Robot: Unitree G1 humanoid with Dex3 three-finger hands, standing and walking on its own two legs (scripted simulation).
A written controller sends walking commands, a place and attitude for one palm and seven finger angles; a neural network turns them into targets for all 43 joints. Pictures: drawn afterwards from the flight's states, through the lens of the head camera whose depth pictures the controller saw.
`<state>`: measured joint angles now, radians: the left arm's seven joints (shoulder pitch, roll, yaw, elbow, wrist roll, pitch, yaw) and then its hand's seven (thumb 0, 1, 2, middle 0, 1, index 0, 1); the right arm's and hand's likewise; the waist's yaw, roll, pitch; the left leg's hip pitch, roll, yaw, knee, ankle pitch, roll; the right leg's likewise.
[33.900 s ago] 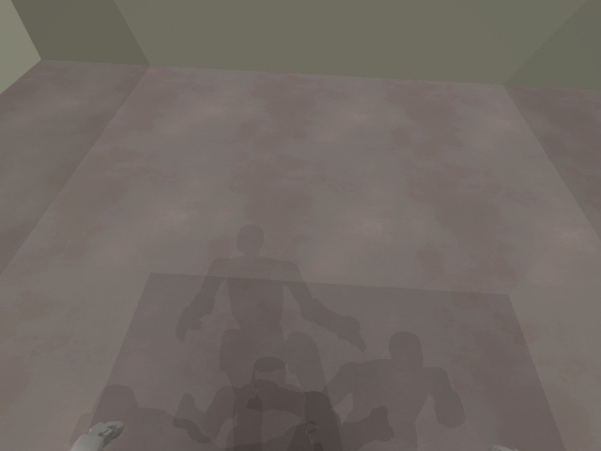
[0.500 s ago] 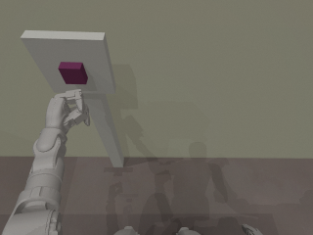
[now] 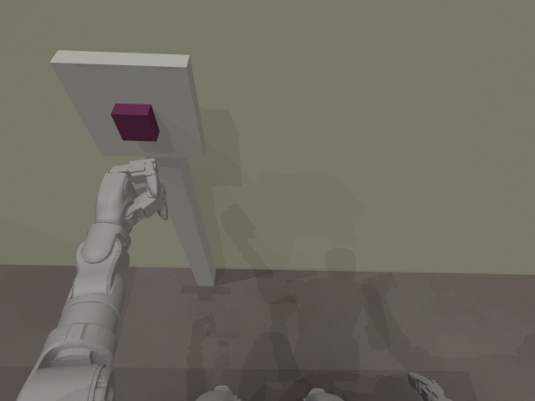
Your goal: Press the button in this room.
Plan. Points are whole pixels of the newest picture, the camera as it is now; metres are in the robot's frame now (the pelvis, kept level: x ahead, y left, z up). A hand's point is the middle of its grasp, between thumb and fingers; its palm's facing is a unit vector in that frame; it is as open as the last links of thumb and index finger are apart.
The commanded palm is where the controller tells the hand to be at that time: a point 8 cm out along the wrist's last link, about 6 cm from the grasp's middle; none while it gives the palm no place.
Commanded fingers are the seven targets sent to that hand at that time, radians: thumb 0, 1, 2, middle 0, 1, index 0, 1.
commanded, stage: aim a knuckle at the button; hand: left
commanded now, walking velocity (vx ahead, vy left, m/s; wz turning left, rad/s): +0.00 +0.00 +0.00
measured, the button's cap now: (137, 121) +0.51 +0.22 +0.11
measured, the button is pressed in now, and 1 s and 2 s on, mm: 0 0 0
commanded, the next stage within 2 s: press the button with the knuckle in 1.24 s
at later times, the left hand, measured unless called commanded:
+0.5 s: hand (154, 198) +0.39 +0.18 +0.07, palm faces +0.00 -1.00 -0.02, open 3.1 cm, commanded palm +0.37 +0.23 +0.08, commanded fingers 0.00 0.90 0.90 -1.30 -1.50 -1.30 -1.50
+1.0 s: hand (152, 201) +0.39 +0.18 +0.06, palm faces +0.00 -1.00 +0.00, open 3.1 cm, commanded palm +0.37 +0.23 +0.08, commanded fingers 0.00 0.90 0.90 -1.30 -1.50 -1.30 -1.50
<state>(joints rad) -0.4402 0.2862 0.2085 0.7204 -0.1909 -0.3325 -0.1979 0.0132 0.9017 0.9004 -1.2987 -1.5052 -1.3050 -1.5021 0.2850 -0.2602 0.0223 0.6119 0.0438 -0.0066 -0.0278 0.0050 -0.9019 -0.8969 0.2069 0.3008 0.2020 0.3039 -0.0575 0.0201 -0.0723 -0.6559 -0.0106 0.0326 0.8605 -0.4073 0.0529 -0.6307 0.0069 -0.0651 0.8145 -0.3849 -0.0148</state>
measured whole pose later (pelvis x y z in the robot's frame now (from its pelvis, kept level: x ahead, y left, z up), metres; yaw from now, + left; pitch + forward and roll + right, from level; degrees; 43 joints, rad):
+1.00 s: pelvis +0.01 -0.01 +0.00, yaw +0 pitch +12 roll -2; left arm -0.37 0.31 0.25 0.67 -0.23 -0.32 -0.25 0.01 0.90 0.90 -1.30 -1.51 -1.30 -1.50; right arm 0.30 -0.27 0.02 0.60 0.05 0.01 -0.04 0.01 -0.90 -0.90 0.21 0.30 0.20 0.30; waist -0.05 0.02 -0.08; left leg -0.64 0.00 0.03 0.84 -0.41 0.04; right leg -0.61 0.02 -0.07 0.80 -0.39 -0.03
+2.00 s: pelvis +0.01 -0.01 +0.00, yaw -1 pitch +14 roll -1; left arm -0.61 0.36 0.30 0.91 -0.15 -0.37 -0.18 0.01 0.90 0.90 -1.30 -1.50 -1.31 -1.50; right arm 0.33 -0.26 0.02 0.62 0.03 0.04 -0.02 0.00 -0.90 -0.90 0.21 0.30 0.20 0.30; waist -0.10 0.02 -0.09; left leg -0.70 0.01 0.04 0.87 -0.42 0.03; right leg -0.68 0.03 -0.06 0.83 -0.39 -0.03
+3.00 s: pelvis -0.04 -0.01 -0.02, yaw -1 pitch +17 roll -3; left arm -0.92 0.51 0.36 1.23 -0.08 -0.39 -0.23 0.01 0.87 0.94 -1.30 -1.50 -1.51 -1.50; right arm 0.38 -0.29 0.06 0.62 0.02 0.01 -0.03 0.00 -0.90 -0.90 0.21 0.30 0.20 0.30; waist -0.19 0.02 -0.08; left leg -0.91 0.02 0.01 0.98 -0.39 0.05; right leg -0.87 0.03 -0.08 0.91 -0.35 -0.03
